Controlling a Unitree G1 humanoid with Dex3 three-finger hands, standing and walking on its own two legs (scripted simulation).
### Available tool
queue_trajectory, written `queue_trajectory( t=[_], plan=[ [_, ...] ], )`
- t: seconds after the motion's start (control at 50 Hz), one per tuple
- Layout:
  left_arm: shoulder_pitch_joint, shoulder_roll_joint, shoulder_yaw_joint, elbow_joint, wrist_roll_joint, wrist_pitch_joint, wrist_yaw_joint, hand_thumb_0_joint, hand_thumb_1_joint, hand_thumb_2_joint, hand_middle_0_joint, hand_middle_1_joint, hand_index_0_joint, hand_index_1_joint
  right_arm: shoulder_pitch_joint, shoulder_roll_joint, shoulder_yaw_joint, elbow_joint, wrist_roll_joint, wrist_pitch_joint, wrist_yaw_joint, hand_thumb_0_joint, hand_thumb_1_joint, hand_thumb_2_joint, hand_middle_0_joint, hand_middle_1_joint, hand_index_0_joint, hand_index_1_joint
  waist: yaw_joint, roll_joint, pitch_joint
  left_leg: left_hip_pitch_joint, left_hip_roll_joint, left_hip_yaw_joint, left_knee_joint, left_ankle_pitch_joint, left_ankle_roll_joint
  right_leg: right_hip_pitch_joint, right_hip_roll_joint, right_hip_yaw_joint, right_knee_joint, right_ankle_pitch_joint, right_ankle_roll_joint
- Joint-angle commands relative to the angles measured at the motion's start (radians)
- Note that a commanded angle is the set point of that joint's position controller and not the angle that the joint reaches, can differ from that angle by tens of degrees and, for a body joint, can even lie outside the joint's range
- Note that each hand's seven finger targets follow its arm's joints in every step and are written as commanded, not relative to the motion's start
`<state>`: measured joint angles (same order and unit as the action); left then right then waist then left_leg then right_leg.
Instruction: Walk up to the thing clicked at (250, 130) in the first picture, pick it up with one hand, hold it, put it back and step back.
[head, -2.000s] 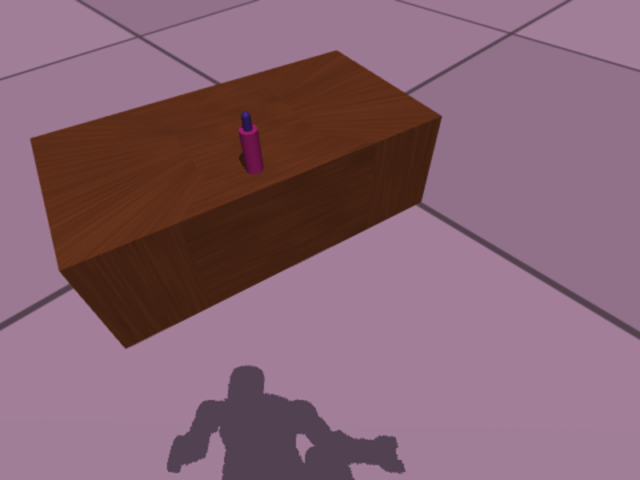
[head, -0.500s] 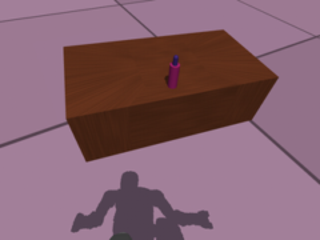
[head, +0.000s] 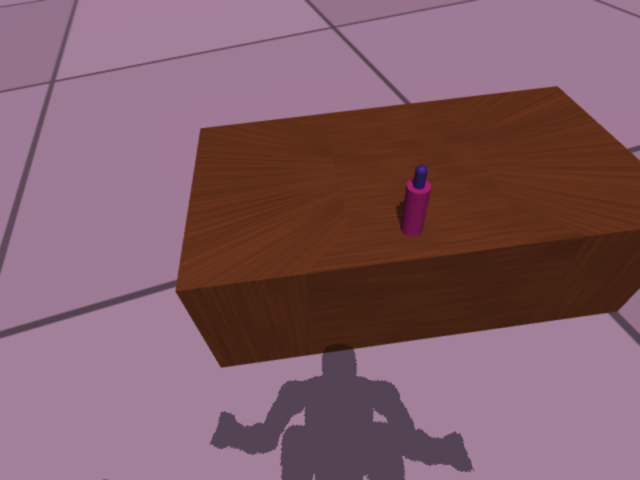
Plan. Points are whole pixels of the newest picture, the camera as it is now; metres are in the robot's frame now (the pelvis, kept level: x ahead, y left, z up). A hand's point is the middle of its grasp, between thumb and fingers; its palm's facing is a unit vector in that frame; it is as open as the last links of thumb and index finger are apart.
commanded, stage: walk up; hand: right
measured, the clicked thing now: (416, 199) +0.77 -0.18 -0.20
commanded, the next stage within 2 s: none
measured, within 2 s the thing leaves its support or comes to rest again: neither
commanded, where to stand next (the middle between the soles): +0.33 -0.03 m, yaw +6 degrees
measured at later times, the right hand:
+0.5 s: hand (516, 364) +0.31 -0.25 -0.10, palm faces -0.13 +0.90 -0.42, open 7.4 cm
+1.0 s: hand (537, 362) +0.34 -0.32 -0.17, palm faces -0.19 +0.93 -0.30, open 7.4 cm
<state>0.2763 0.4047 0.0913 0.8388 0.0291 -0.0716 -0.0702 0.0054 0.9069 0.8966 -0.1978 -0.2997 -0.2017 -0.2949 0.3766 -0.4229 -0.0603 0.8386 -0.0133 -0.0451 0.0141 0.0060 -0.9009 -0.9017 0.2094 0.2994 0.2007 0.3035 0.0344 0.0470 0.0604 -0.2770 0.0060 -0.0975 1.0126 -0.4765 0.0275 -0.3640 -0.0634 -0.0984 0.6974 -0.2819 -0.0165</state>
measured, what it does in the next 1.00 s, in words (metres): walks ahead: left foot, then right foot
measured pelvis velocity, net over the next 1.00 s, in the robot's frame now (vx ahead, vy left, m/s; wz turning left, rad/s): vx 0.23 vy -0.07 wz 0.15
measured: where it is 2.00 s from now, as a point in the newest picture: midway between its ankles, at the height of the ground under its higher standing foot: outside the picture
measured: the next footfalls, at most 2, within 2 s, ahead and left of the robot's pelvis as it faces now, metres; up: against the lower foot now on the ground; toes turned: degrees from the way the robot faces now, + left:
left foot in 0.36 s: +0.25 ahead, +0.11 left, +0.00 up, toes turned +9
right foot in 0.78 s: +0.33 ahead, -0.17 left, +0.00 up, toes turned +8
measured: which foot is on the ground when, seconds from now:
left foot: up 0.00-0.34, down 0.36-0.80, up 0.82-1.00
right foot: down 0.00-0.38, up 0.40-0.76, down 0.78-1.00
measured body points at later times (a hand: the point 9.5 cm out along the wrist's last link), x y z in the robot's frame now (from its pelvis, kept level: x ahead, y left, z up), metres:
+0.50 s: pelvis +0.17 +0.00 +0.01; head +0.18 +0.03 +0.45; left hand +0.16 +0.31 -0.13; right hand +0.31 -0.30 -0.07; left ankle +0.21 +0.10 -0.72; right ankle +0.13 -0.14 -0.64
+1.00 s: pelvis +0.23 -0.07 +0.00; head +0.27 -0.11 +0.45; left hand +0.27 +0.25 -0.09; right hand +0.35 -0.37 -0.15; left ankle +0.21 +0.08 -0.69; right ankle +0.33 -0.19 -0.72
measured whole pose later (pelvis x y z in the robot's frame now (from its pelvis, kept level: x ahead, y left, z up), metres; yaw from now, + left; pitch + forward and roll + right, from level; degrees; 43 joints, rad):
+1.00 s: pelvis +0.23 -0.07 +0.00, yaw +8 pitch -2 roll +1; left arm 0.20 0.34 0.01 0.88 0.03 -0.04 -0.01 0.00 0.90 0.90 -0.20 -0.30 -0.21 -0.30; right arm 0.22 -0.42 -0.03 0.91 0.00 0.04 0.01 0.00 -0.90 -0.90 0.21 0.30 0.20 0.30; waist 0.02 0.08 0.12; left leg -0.38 0.01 -0.04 0.90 -0.50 0.01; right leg -0.39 -0.07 -0.05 0.65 -0.22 0.00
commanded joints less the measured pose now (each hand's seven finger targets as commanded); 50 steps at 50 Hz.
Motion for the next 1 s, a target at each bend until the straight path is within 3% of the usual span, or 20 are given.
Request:
queue_trajectory(
  t=[0.0, 0.04, 0.08, 0.24, 0.28, 0.32, 0.34, 0.36, 0.38, 0.4, 0.48, 0.56, 0.66, 0.74, 0.76, 0.78, 0.8, 0.82, 0.88, 0.98],
  plan=[
    [0.063, 0.274, 0.067, -0.07, -0.021, -0.027, 0.031, 0.0, 0.9, 0.9, -0.2, -0.3, -0.2, -0.3, 0.01, -0.214, -0.053, -0.072, 0.02, -0.048, -0.013, 0.0, -0.9, -0.9, 0.2, 0.3, 0.2, 0.3, 0.008, -0.162, 0.064, -0.35, 0.032, -0.035, 0.193, 0.113, 0.013, 0.213, -0.295, 0.479, -0.477, -0.021, -0.147],
    [0.042, 0.232, 0.05, -0.061, -0.024, -0.031, 0.034, 0.0, 0.9, 0.9, -0.2, -0.3, -0.2, -0.3, 0.044, -0.169, -0.044, -0.051, 0.02, -0.037, 0.004, 0.0, -0.9, -0.9, 0.2, 0.3, 0.2, 0.3, -0.021, -0.197, 0.063, -0.266, 0.035, 0.011, 0.094, 0.171, 0.013, 0.151, -0.201, 0.236, -0.434, 0.162, -0.128],
    [0.066, 0.227, 0.046, -0.069, -0.021, -0.035, 0.034, 0.0, 0.9, 0.9, -0.2, -0.3, -0.2, -0.3, 0.034, -0.149, -0.045, -0.061, 0.016, -0.026, 0.02, 0.0, -0.9, -0.9, 0.2, 0.3, 0.2, 0.3, -0.013, -0.227, 0.048, -0.24, 0.022, 0.048, 0.015, 0.22, 0.0, 0.161, -0.168, 0.146, -0.422, 0.259, -0.148],
    [0.136, 0.256, 0.051, -0.121, -0.005, -0.017, 0.032, 0.0, 0.9, 0.9, -0.2, -0.3, -0.2, -0.3, -0.16, -0.134, -0.053, -0.143, 0.008, -0.03, 0.03, 0.0, -0.9, -0.9, 0.2, 0.3, 0.2, 0.3, 0.043, -0.179, -0.008, -0.176, 0.043, 0.142, -0.336, 0.263, -0.003, 0.254, -0.23, 0.089, -0.331, 0.331, -0.186],
    [0.135, 0.261, 0.051, -0.126, -0.007, -0.004, 0.031, 0.0, 0.9, 0.9, -0.2, -0.3, -0.2, -0.3, -0.138, -0.136, -0.057, -0.136, 0.009, -0.036, 0.026, 0.0, -0.9, -0.9, 0.2, 0.3, 0.2, 0.3, 0.023, -0.151, -0.026, -0.093, 0.019, 0.183, -0.401, 0.268, 0.012, 0.237, -0.212, 0.065, -0.267, 0.317, -0.175],
    [0.113, 0.233, 0.034, -0.146, -0.013, 0.006, 0.033, 0.0, 0.9, 0.9, -0.2, -0.3, -0.2, -0.3, 0.016, -0.166, -0.07, -0.085, 0.002, -0.049, 0.011, 0.0, -0.9, -0.9, 0.2, 0.3, 0.2, 0.3, -0.066, -0.049, -0.105, 0.178, -0.022, 0.188, -0.496, 0.31, 0.043, 0.132, -0.158, 0.005, -0.022, 0.374, -0.143],
    [0.161, 0.171, 0.011, -0.152, -0.02, 0.009, 0.035, 0.0, 0.9, 0.9, -0.2, -0.3, -0.2, -0.3, 0.109, -0.229, -0.094, -0.066, -0.011, -0.056, 0.001, 0.0, -0.9, -0.9, 0.2, 0.3, 0.2, 0.3, -0.107, 0.115, -0.168, 0.355, 0.058, 0.031, -0.539, 0.229, 0.094, -0.012, -0.097, -0.028, 0.229, 0.273, -0.095],
    [0.202, 0.093, -0.003, -0.163, -0.024, 0.013, 0.032, 0.0, 0.9, 0.9, -0.2, -0.3, -0.2, -0.3, 0.145, -0.313, -0.113, -0.088, -0.024, -0.06, -0.015, 0.0, -0.9, -0.9, 0.2, 0.3, 0.2, 0.3, -0.101, 0.297, -0.212, 0.512, 0.324, -0.405, -0.573, 0.203, 0.174, -0.269, 0.033, -0.015, 0.431, -0.248, -0.039],
    [0.191, 0.218, 0.03, -0.144, -0.019, 0.029, 0.043, 0.0, 0.9, 0.9, -0.2, -0.3, -0.2, -0.3, 0.118, -0.344, -0.122, -0.116, 0.009, -0.056, -0.02, 0.0, -0.9, -0.9, 0.2, 0.3, 0.2, 0.3, -0.106, 0.137, -0.222, 0.461, 0.431, -0.638, -0.674, 0.107, 0.273, -0.303, 0.03, 0.085, 0.509, -0.311, -0.042],
    [0.153, 0.262, 0.035, -0.132, -0.013, 0.035, 0.049, 0.0, 0.9, 0.9, -0.2, -0.3, -0.2, -0.3, 0.078, -0.331, -0.125, -0.116, 0.026, -0.052, -0.02, 0.0, -0.9, -0.9, 0.2, 0.3, 0.2, 0.3, -0.098, 0.074, -0.146, 0.381, 0.443, -0.615, -0.685, 0.148, 0.302, -0.316, -0.018, 0.138, 0.555, -0.272, -0.041],
    [0.161, 0.202, 0.027, -0.092, -0.026, 0.046, 0.032, 0.0, 0.9, 0.9, -0.2, -0.3, -0.2, -0.3, -0.006, -0.231, -0.067, -0.115, 0.029, -0.07, -0.027, 0.0, -0.9, -0.9, 0.2, 0.3, 0.2, 0.3, -0.03, 0.03, 0.047, 0.057, 0.269, -0.155, -0.698, 0.518, 0.133, -0.173, -0.056, 0.187, 0.427, -0.089, -0.028],
    [0.189, 0.178, 0.025, -0.065, -0.026, 0.051, 0.024, 0.0, 0.9, 0.9, -0.2, -0.3, -0.2, -0.3, -0.064, -0.221, -0.06, -0.136, 0.013, -0.075, -0.019, 0.0, -0.9, -0.9, 0.2, 0.3, 0.2, 0.3, -0.003, 0.122, 0.048, -0.023, 0.214, -0.012, -0.706, 0.501, 0.178, -0.096, -0.055, 0.115, 0.299, -0.007, 0.011],
    [0.076, 0.152, 0.016, -0.051, -0.031, 0.029, 0.048, 0.0, 0.9, 0.9, -0.2, -0.3, -0.2, -0.3, -0.09, -0.209, -0.04, -0.114, 0.003, -0.04, -0.018, 0.0, -0.9, -0.9, 0.2, 0.3, 0.2, 0.3, -0.028, 0.146, 0.003, -0.069, 0.181, 0.049, -0.576, 0.751, 0.176, 0.034, -0.015, 0.051, 0.058, 0.082, 0.025],
    [0.136, 0.187, 0.019, 0.015, -0.023, 0.005, 0.072, 0.0, 0.9, 0.9, -0.2, -0.3, -0.2, -0.3, -0.153, -0.156, -0.022, -0.117, 0.026, 0.008, -0.017, 0.0, -0.9, -0.9, 0.2, 0.3, 0.2, 0.3, 0.024, 0.008, -0.096, -0.11, 0.096, 0.081, -0.304, 0.375, 0.093, 0.254, 0.028, 0.05, -0.193, 0.245, 0.002],
    [0.142, 0.237, 0.029, 0.014, -0.014, -0.007, 0.078, 0.0, 0.9, 0.9, -0.2, -0.3, -0.2, -0.3, -0.11, -0.095, -0.004, -0.11, 0.03, 0.015, -0.018, 0.0, -0.9, -0.9, 0.2, 0.3, 0.2, 0.3, 0.027, -0.17, -0.137, -0.165, 0.035, 0.124, -0.154, 0.142, 0.049, 0.304, -0.099, 0.196, -0.251, 0.335, -0.026],
    [0.093, 0.269, 0.031, -0.015, -0.007, -0.014, 0.081, 0.0, 0.9, 0.9, -0.2, -0.3, -0.2, -0.3, -0.043, -0.049, 0.017, -0.095, 0.028, 0.026, -0.02, 0.0, -0.9, -0.9, 0.2, 0.3, 0.2, 0.3, -0.009, -0.244, -0.129, -0.217, -0.022, 0.077, -0.085, -0.06, 0.004, 0.265, -0.299, 0.49, -0.335, 0.315, -0.09],
    [0.029, 0.298, 0.029, -0.027, -0.016, -0.007, 0.083, 0.0, 0.9, 0.9, -0.2, -0.3, -0.2, -0.3, -0.042, -0.123, -0.005, -0.072, 0.024, 0.04, -0.029, 0.0, -0.9, -0.9, 0.2, 0.3, 0.2, 0.3, -0.017, -0.195, -0.124, -0.162, 0.004, 0.022, -0.039, -0.106, 0.004, 0.192, -0.34, 0.522, -0.341, 0.226, -0.187],
    [-0.018, 0.309, 0.028, -0.029, -0.016, 0.0, 0.087, 0.0, 0.9, 0.9, -0.2, -0.3, -0.2, -0.3, -0.067, -0.158, -0.018, -0.054, 0.018, 0.043, -0.035, 0.0, -0.9, -0.9, 0.2, 0.3, 0.2, 0.3, -0.018, -0.23, -0.101, -0.172, 0.028, 0.032, -0.025, -0.12, 0.003, 0.152, -0.336, 0.55, -0.339, 0.17, -0.212],
    [-0.084, 0.271, 0.015, -0.022, -0.004, 0.006, 0.088, 0.0, 0.9, 0.9, -0.2, -0.3, -0.2, -0.3, -0.075, -0.176, -0.03, 0.008, 0.026, 0.055, -0.026, 0.0, -0.9, -0.9, 0.2, 0.3, 0.2, 0.3, -0.033, -0.27, -0.066, -0.153, 0.028, 0.023, -0.045, -0.042, -0.003, 0.083, -0.217, 0.36, -0.348, -0.033, -0.138],
    [-0.066, 0.266, 0.024, -0.002, 0.002, 0.012, 0.091, 0.0, 0.9, 0.9, -0.2, -0.3, -0.2, -0.3, -0.107, -0.167, -0.026, 0.051, 0.0, 0.066, -0.012, 0.0, -0.9, -0.9, 0.2, 0.3, 0.2, 0.3, 0.005, -0.279, -0.085, -0.16, 0.023, 0.066, -0.162, -0.027, -0.016, 0.137, -0.214, 0.34, -0.347, -0.107, -0.157]
  ],
)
